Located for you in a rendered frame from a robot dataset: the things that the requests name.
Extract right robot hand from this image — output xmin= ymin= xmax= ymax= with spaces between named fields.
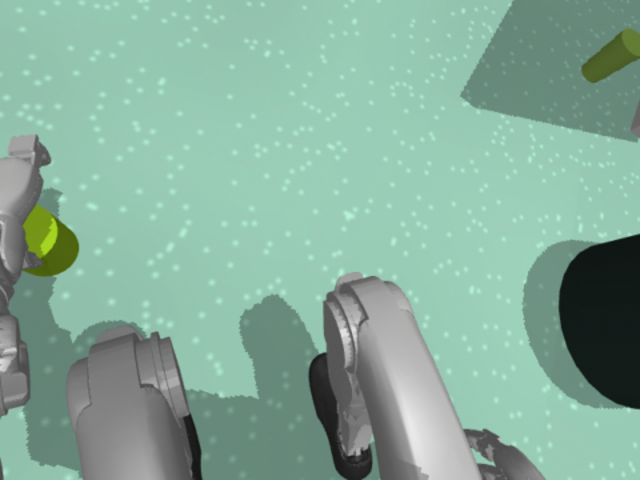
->
xmin=463 ymin=429 xmax=546 ymax=480

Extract left robot hand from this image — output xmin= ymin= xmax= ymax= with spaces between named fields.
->
xmin=0 ymin=134 xmax=51 ymax=270

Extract left robot foot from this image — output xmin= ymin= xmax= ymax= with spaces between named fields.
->
xmin=183 ymin=414 xmax=202 ymax=480

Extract right robot foot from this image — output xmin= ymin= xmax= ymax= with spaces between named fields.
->
xmin=309 ymin=353 xmax=372 ymax=480

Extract left robot arm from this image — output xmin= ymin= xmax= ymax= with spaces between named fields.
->
xmin=0 ymin=214 xmax=30 ymax=480

